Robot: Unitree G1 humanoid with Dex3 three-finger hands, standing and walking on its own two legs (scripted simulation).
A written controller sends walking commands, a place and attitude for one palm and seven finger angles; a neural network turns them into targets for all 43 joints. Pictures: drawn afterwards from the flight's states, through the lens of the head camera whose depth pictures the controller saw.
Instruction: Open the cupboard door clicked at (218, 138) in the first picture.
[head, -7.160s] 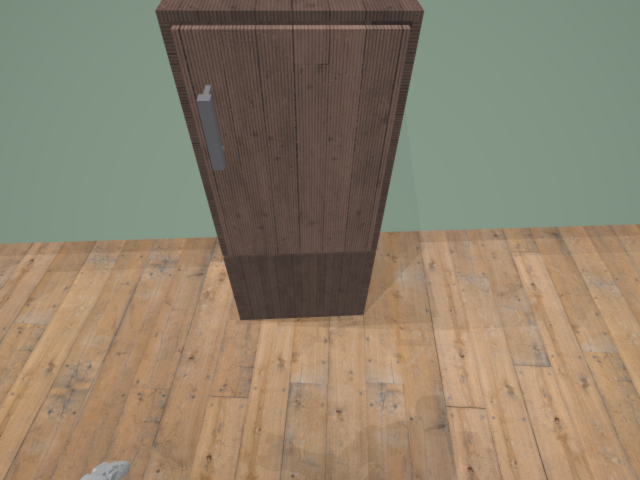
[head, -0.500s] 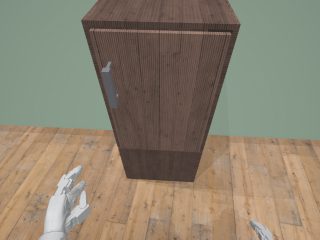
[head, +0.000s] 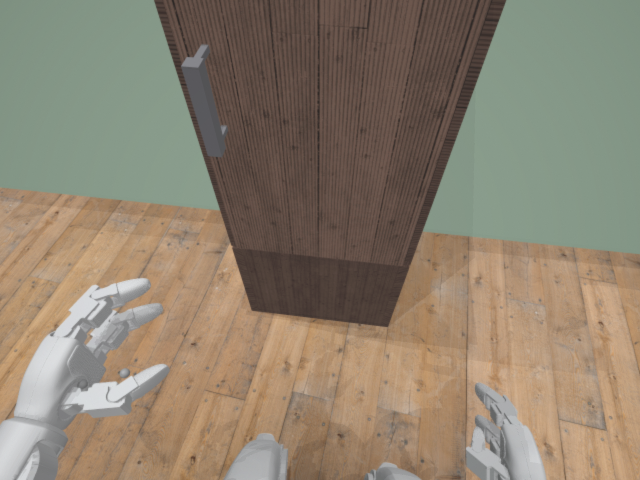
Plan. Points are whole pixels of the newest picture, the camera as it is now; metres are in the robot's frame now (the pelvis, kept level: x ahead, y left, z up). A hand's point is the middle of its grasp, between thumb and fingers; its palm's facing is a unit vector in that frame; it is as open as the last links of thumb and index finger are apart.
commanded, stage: raise the hand with hooked fingers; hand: left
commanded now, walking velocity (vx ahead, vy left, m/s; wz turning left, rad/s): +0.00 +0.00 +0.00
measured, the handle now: (210, 103) +0.59 +0.21 +0.12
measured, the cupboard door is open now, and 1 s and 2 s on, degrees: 0 0 0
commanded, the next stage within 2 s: move the hooked fingers beside the handle in 1.38 s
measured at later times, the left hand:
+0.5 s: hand (68, 314) +0.26 +0.29 +0.10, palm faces -0.03 -1.00 -0.06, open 13.2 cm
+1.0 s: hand (29, 249) +0.31 +0.32 +0.14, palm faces -0.03 -1.00 -0.05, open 13.9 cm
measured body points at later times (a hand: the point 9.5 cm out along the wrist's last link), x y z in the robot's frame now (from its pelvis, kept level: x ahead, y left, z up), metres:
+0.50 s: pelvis +0.00 +0.05 +0.03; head +0.04 +0.06 +0.48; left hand +0.25 +0.34 +0.11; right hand +0.17 -0.20 -0.03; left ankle +0.05 +0.13 -0.66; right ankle -0.01 -0.07 -0.66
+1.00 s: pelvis +0.01 +0.05 +0.05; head +0.04 +0.06 +0.50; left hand +0.30 +0.38 +0.15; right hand +0.16 -0.20 -0.02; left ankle +0.05 +0.13 -0.66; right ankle -0.01 -0.07 -0.66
